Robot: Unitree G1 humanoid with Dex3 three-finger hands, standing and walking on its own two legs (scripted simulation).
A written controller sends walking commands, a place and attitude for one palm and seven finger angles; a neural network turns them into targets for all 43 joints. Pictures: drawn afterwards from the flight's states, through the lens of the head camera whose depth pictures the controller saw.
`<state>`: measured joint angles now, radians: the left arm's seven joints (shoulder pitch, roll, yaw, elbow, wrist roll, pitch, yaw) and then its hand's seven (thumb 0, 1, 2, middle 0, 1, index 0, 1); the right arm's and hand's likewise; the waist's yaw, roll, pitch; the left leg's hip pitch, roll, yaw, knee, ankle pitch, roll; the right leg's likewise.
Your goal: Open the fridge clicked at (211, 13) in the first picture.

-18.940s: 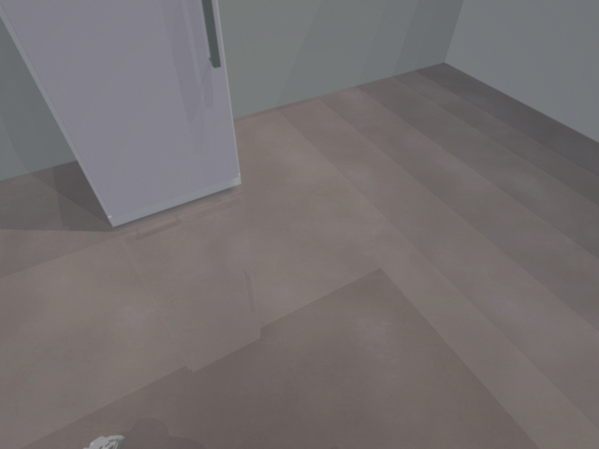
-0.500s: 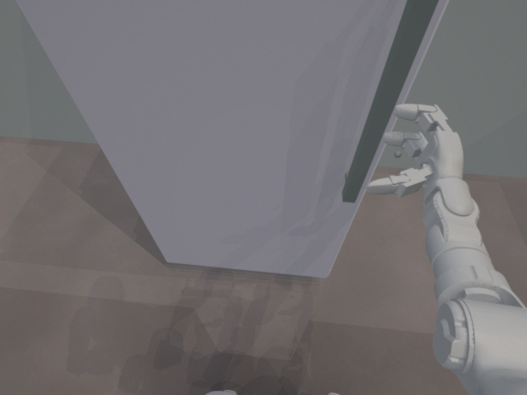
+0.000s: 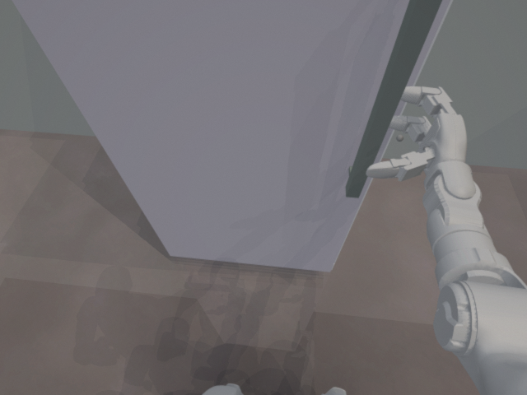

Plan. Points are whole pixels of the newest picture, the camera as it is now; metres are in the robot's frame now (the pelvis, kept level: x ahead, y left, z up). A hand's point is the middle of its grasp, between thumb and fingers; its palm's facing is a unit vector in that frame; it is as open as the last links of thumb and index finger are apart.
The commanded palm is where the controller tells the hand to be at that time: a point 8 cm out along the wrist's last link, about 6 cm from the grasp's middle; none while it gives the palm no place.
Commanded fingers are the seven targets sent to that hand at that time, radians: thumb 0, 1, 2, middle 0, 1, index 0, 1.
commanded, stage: feel for the door with the fingertips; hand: right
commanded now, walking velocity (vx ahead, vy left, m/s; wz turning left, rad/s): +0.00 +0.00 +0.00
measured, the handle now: (383, 95) +0.54 -0.08 +0.16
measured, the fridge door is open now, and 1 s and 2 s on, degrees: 0 0 0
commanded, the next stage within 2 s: slide the fingers in behind the handle in 0.14 s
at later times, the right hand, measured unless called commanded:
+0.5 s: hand (392, 135) +0.49 -0.10 +0.12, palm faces -0.07 +1.00 +0.00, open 13.9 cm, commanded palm +0.47 -0.15 +0.12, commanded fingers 0.00 0.50 -0.30 0.30 1.20 0.30 1.20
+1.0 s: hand (373, 136) +0.49 -0.07 +0.12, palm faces -0.07 +1.00 +0.00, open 14.0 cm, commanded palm +0.46 -0.13 +0.12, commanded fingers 0.00 0.50 -0.30 0.30 1.20 0.30 1.20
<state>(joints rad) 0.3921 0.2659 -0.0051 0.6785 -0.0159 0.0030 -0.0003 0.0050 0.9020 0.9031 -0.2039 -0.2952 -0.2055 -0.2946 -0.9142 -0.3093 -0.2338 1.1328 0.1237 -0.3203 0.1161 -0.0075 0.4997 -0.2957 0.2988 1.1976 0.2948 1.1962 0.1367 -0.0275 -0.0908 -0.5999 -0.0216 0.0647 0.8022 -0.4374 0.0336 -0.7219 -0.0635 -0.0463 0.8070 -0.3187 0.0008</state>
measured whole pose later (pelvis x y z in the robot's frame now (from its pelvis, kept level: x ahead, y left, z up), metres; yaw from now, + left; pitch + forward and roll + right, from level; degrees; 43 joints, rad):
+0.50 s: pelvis +0.01 +0.00 +0.00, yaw +0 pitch +14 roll +1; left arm 0.41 0.26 0.00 0.68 -0.01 0.02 -0.01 0.00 0.90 0.90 -0.20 -0.30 -0.21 -0.29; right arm -0.90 -0.30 -0.24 1.12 0.11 -0.33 0.10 -0.01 0.50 -0.30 0.31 1.20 0.31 1.21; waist 0.14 -0.04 -0.10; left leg -0.60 -0.03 0.06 0.80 -0.44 0.04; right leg -0.72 -0.07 -0.05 0.81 -0.33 0.00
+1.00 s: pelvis +0.01 +0.01 +0.00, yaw +0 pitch +13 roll +0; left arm 0.39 0.26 0.00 0.67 -0.01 0.02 -0.02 0.00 0.90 0.90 -0.20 -0.30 -0.20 -0.29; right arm -0.88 -0.23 -0.20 1.09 0.11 -0.33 0.05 -0.01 0.50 -0.30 0.30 1.20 0.30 1.20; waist 0.13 -0.04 -0.10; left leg -0.58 -0.03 0.06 0.80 -0.45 0.04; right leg -0.69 -0.06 -0.05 0.79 -0.32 0.01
